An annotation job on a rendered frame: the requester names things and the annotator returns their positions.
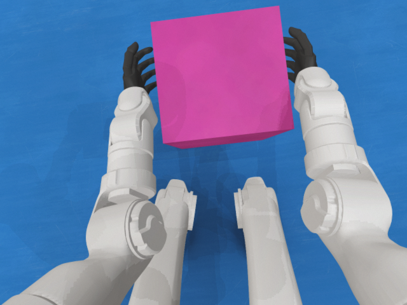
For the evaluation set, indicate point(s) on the robot left hand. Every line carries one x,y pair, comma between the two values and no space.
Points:
132,70

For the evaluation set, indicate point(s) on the left robot shin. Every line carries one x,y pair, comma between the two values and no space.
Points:
174,182

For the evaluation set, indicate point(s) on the left robot upper arm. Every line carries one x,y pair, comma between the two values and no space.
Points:
121,240

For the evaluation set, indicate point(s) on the carton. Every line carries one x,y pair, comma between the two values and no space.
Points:
222,78

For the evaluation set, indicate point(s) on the robot right forearm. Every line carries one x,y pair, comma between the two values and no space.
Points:
327,129

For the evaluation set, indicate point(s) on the robot right thigh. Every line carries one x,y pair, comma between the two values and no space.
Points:
271,277

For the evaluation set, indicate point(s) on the right robot upper arm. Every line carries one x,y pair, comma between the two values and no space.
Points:
352,218

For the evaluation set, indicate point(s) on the robot right hand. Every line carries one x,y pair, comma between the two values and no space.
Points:
302,54

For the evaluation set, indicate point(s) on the robot left forearm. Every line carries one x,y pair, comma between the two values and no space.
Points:
130,152

